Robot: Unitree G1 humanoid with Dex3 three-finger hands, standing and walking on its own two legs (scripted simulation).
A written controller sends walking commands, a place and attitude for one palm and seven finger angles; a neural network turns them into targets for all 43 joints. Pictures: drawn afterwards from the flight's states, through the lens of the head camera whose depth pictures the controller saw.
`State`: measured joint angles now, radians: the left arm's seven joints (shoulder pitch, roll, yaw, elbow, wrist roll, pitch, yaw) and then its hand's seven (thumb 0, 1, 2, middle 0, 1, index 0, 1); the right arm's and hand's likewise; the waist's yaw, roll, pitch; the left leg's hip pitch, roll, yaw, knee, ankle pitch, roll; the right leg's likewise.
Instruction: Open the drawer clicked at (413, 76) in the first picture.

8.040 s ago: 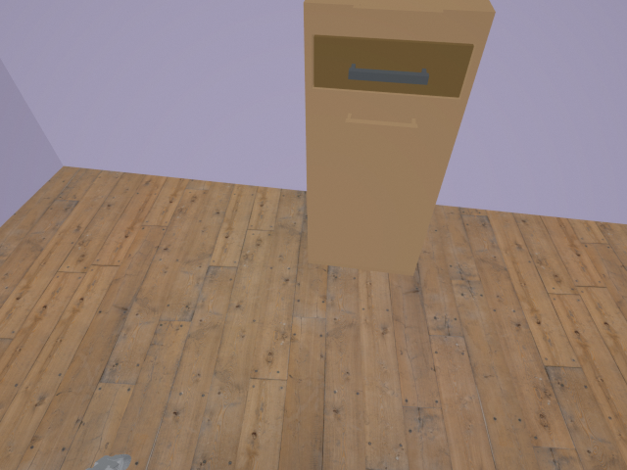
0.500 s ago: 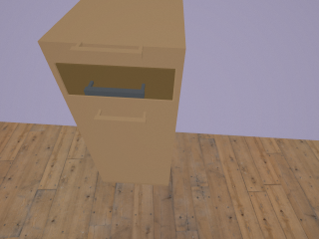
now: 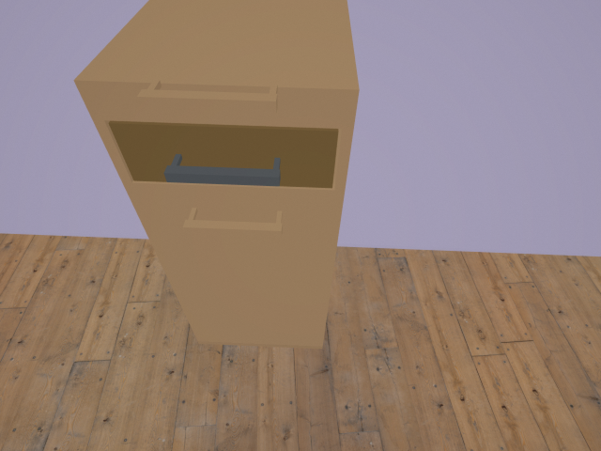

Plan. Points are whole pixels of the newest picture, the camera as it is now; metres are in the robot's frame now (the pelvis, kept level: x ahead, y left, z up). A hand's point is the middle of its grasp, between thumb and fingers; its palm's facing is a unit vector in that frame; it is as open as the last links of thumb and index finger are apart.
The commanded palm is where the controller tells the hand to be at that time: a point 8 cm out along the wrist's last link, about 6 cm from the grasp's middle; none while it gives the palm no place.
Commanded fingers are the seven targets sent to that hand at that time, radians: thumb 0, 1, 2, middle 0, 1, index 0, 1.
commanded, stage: come to a stop and stand still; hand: left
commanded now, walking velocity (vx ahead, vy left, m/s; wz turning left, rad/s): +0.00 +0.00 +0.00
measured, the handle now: (225, 168) +0.55 +0.17 +0.06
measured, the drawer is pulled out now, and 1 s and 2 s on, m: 0.00 0.00 0.00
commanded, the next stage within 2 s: look again from close up in 0.02 s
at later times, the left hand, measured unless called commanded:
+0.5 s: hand out of the picture +0.00 +0.20 -0.18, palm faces +0.02 -0.97 -0.22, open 7.4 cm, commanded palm none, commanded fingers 0.00 0.90 0.90 -0.20 -0.30 -0.20 -0.30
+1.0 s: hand (159, 388) +0.20 +0.20 -0.02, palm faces +0.01 -0.34 -0.94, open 8.0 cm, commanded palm +0.13 +0.23 -0.01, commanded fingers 0.00 0.53 0.74 -0.23 -0.54 -0.23 -0.54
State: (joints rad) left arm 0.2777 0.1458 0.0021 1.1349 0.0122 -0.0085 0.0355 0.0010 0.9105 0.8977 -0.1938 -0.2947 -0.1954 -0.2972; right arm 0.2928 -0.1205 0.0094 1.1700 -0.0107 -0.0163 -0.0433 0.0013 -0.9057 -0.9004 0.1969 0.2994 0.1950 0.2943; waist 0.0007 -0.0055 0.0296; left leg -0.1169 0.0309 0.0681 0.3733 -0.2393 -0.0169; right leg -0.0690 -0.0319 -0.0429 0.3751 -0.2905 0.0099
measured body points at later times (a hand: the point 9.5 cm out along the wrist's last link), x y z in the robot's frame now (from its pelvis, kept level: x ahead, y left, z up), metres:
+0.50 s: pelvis -0.01 +0.01 -0.01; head +0.01 +0.00 +0.44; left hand +0.00 +0.25 -0.16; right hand +0.02 -0.21 -0.17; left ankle -0.03 +0.13 -0.74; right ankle -0.06 -0.12 -0.74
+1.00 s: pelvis -0.03 -0.02 -0.03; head -0.01 -0.06 +0.42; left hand +0.19 +0.21 +0.03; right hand +0.16 -0.26 -0.13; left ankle -0.03 +0.13 -0.74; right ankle -0.06 -0.12 -0.74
